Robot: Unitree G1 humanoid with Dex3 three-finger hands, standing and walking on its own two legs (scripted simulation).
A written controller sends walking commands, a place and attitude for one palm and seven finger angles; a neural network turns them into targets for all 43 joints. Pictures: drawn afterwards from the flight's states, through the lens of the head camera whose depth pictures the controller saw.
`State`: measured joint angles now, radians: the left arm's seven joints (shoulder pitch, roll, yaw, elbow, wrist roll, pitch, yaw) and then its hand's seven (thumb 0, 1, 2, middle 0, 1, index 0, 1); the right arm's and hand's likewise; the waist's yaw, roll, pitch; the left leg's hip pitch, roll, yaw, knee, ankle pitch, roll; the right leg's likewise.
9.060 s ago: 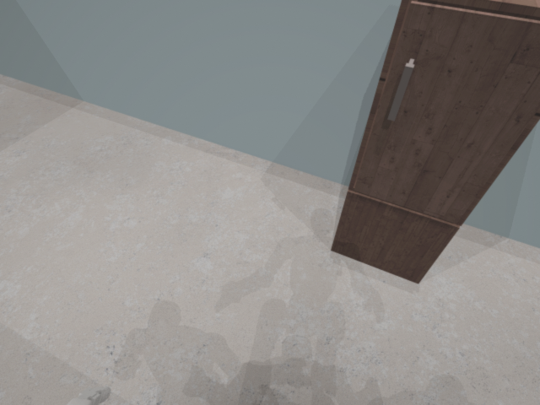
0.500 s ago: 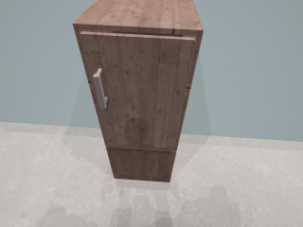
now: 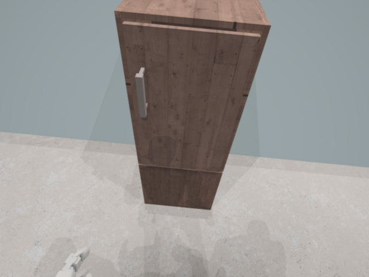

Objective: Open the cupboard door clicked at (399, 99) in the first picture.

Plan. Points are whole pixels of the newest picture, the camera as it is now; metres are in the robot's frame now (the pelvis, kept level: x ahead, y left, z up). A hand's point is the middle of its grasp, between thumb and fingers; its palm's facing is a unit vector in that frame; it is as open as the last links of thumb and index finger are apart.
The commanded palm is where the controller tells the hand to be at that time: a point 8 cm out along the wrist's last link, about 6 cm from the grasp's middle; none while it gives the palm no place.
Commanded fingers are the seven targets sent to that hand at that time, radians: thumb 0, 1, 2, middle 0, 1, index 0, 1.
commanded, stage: raise the hand with hooked fingers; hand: left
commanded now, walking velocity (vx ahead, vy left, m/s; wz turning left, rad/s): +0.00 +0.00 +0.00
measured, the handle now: (142, 93) +0.59 +0.16 +0.07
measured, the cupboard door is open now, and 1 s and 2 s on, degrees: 0 0 0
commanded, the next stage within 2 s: move the hooked fingers beside the handle in 1.98 s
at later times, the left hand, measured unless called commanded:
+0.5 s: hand (89, 252) +0.17 +0.19 +0.01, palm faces +0.10 -0.99 -0.10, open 9.8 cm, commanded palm +0.16 +0.25 -0.01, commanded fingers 0.00 0.15 0.58 -0.25 -0.78 -0.25 -0.78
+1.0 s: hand (90, 206) +0.25 +0.22 +0.02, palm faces -0.04 -1.00 -0.05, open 12.7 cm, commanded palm +0.23 +0.28 +0.04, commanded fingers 0.00 -0.43 0.33 -0.29 -1.15 -0.29 -1.15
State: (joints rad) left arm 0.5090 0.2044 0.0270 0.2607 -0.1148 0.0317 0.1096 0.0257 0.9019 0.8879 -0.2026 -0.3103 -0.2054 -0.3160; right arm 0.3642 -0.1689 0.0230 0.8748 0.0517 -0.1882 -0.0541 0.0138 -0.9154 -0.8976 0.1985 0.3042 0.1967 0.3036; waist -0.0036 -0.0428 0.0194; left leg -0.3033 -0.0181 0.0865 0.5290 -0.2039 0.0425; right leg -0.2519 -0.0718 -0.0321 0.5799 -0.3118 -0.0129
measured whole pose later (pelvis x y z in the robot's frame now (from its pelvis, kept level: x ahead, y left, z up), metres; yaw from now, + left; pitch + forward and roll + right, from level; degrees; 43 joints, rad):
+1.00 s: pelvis +0.03 -0.03 -0.05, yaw +3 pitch +11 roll -2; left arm 0.26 0.37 0.34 0.12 -0.38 -0.25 -0.50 0.00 -0.20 0.42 -0.28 -1.01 -0.28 -1.01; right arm 0.27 -0.28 0.00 0.57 0.05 -0.24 -0.08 0.02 -0.91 -0.90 0.20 0.30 0.20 0.30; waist -0.01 0.02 -0.10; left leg -0.72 0.03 -0.03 0.96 -0.42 0.00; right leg -0.60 0.03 -0.05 0.91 -0.50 -0.01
